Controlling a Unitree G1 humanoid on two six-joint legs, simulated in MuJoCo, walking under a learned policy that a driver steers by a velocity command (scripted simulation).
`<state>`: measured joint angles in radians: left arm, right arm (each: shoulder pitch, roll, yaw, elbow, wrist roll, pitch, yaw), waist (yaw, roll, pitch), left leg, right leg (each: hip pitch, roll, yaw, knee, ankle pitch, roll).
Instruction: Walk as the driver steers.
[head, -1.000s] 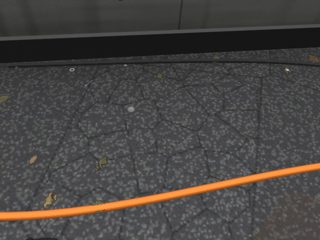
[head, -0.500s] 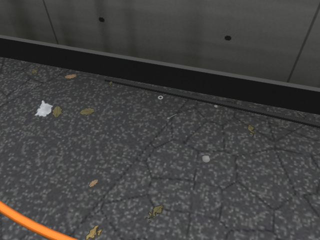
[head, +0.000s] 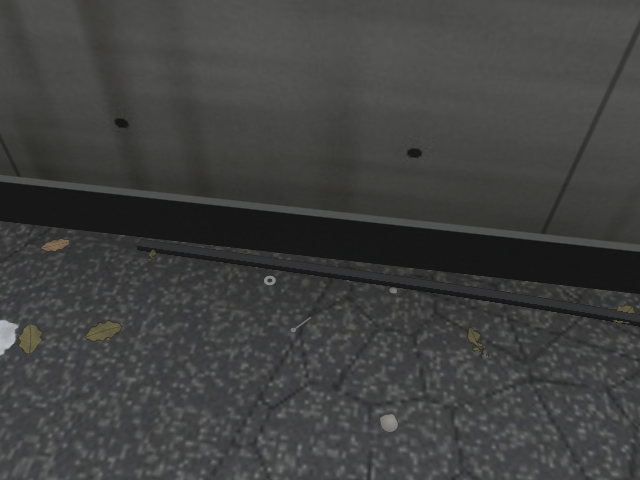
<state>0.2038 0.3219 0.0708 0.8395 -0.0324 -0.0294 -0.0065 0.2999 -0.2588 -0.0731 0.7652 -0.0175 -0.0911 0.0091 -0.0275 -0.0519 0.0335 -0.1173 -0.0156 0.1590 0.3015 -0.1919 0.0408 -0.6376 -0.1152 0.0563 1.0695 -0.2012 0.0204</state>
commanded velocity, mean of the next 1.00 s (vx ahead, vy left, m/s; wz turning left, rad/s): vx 0.43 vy -0.03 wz -0.56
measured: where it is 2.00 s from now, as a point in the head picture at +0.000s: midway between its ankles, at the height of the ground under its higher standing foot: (496, 469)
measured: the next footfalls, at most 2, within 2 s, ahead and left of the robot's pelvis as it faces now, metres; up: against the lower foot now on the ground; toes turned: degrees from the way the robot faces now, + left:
right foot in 0.28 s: +0.31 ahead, -0.16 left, +0.00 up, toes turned -13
left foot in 0.76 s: +0.64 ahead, -0.05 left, +0.00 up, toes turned -30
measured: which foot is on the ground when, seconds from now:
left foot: down 0.00-0.26, up 0.28-0.74, down 0.76-1.00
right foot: up 0.00-0.26, down 0.28-0.76, up 0.78-1.00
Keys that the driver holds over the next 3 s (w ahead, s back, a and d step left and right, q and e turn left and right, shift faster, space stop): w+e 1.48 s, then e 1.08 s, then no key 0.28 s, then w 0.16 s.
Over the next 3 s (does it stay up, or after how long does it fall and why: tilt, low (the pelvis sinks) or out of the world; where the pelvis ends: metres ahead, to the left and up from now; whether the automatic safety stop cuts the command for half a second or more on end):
stays up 0.44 -0.42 0.00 its command is cut before an obstacle after 0.7 s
